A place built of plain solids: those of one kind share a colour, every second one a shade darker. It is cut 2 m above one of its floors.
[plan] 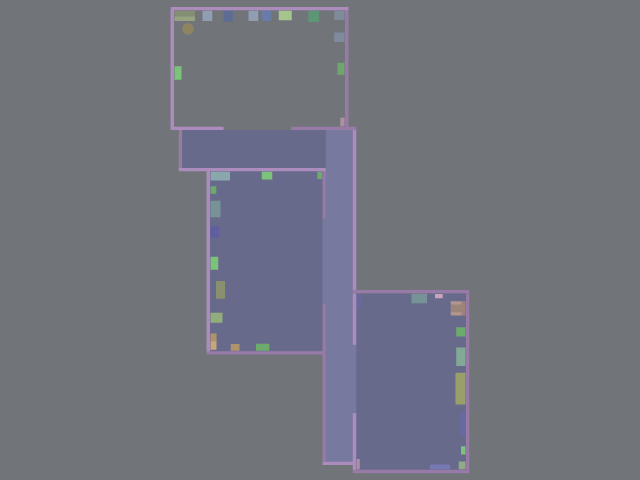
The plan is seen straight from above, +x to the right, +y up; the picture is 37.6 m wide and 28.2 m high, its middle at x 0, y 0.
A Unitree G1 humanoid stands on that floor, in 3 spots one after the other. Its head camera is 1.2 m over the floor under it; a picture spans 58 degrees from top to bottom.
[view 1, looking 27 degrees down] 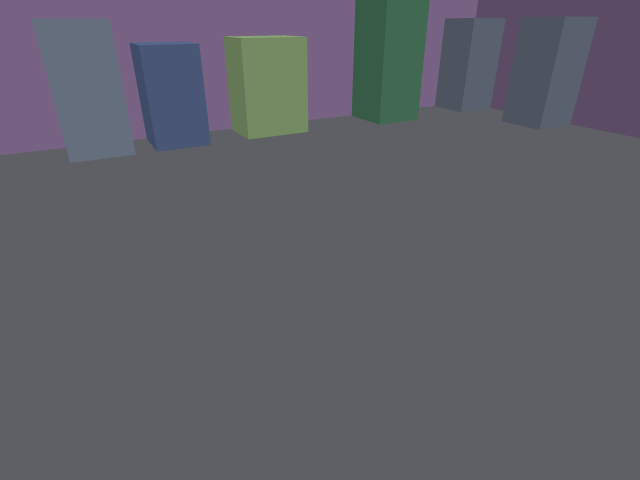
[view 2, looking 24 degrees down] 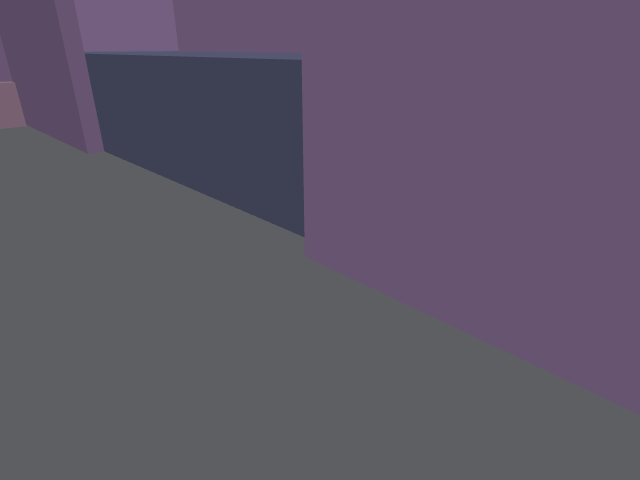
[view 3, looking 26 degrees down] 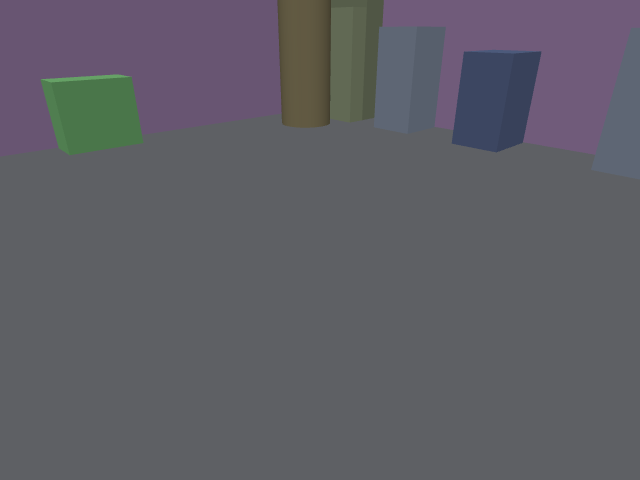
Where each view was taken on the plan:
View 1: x -4.07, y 8.28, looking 61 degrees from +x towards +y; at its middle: ground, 2.64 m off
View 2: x -7.49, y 8.28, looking -44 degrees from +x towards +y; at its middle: wall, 2.56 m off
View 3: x -3.05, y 8.28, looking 137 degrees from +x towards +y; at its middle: ground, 2.74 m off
